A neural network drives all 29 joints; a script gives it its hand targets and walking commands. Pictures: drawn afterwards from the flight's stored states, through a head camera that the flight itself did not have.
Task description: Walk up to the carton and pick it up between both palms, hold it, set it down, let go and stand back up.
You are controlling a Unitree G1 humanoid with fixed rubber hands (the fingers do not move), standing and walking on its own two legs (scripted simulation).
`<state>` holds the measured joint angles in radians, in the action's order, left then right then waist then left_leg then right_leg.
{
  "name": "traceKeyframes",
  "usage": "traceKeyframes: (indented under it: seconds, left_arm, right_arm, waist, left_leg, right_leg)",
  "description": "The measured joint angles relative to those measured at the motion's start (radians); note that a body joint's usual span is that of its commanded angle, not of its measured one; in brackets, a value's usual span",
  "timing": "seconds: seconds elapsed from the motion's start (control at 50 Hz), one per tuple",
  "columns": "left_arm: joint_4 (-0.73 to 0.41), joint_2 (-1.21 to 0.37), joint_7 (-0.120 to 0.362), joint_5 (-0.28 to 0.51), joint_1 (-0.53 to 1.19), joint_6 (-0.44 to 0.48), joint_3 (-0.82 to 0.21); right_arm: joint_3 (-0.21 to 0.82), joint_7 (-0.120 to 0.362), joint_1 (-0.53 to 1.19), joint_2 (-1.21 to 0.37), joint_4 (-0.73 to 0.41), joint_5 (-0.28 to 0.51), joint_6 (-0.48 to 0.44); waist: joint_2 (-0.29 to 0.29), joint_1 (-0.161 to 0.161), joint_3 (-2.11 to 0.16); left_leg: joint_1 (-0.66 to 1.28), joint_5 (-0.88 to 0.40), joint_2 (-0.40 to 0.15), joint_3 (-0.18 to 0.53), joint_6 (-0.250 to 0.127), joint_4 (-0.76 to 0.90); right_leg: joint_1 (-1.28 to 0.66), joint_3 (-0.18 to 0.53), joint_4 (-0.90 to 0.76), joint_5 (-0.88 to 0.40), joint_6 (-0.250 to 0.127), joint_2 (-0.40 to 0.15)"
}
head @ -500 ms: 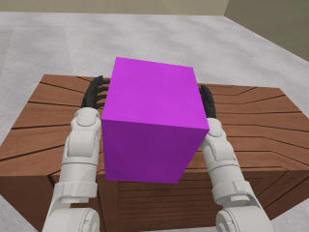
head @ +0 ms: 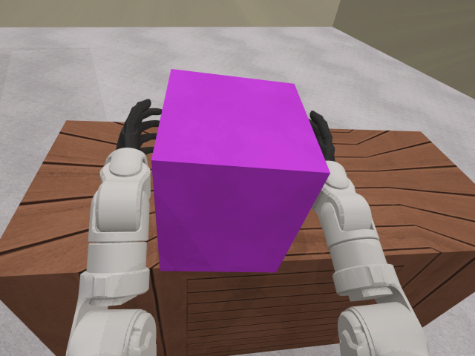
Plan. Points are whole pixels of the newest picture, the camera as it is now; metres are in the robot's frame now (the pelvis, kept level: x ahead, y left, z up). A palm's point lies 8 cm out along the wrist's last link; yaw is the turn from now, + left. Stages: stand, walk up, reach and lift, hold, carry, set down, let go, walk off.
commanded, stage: reach and lift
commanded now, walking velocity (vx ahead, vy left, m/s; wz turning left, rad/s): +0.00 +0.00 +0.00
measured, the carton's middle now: (227, 177) +0.37 -0.01 +0.15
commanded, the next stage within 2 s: hold in 0.70 s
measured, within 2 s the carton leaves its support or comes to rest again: neither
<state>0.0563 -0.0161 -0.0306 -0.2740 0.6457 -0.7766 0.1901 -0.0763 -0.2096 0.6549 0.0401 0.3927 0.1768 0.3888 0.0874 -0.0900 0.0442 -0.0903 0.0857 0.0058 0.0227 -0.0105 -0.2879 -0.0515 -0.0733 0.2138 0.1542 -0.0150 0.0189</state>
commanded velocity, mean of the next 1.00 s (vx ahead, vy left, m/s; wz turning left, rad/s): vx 0.00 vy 0.00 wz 0.00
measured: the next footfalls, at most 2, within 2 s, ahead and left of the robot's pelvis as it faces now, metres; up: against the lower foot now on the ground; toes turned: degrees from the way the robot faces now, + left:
none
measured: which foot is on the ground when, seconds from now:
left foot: down 0.00-1.00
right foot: down 0.00-1.00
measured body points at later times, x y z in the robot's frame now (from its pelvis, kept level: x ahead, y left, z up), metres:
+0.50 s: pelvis +0.00 +0.00 +0.00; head -0.03 +0.04 +0.45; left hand +0.39 +0.13 +0.21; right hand +0.39 -0.16 +0.21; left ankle +0.05 +0.11 -0.75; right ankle -0.01 -0.11 -0.75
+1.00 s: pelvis +0.00 -0.01 +0.00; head -0.05 +0.03 +0.44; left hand +0.36 +0.15 +0.24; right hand +0.38 -0.14 +0.25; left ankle +0.05 +0.11 -0.75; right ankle -0.01 -0.11 -0.75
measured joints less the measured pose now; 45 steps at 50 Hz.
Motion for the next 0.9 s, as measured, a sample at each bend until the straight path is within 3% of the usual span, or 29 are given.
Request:
traceKeyframes:
  seconds: [0.36, 0.76, 0.9]
  left_arm:
    - [0.003, -0.018, -0.013, -0.015, 0.035, -0.021, 0.019]
    - [0.008, -0.005, 0.007, -0.005, 0.057, -0.062, 0.041]
    - [-0.095, -0.014, 0.010, -0.006, 0.022, -0.118, 0.042]
  right_arm:
    - [-0.002, 0.016, 0.056, 0.026, 0.024, 0.010, 0.029]
    - [0.016, -0.023, 0.088, 0.039, 0.027, 0.062, 0.080]
    - [0.071, -0.053, 0.072, 0.066, -0.034, 0.120, 0.110]
  waist:
    - [-0.011, -0.006, -0.011]
    - [-0.009, -0.008, -0.034]
    - [-0.011, 0.007, -0.050]
  left_leg:
    - [-0.012, -0.001, -0.002, -0.010, -0.004, 0.001]
    - [0.004, 0.006, -0.003, 0.002, 0.004, 0.000]
    - [0.023, 0.005, -0.006, -0.006, 0.006, 0.012]
  right_leg:
    - [0.013, 0.010, -0.007, -0.007, 0.003, 0.001]
    - [-0.004, -0.002, 0.001, 0.007, -0.004, 0.003]
    - [-0.020, 0.007, -0.010, 0.003, -0.005, 0.006]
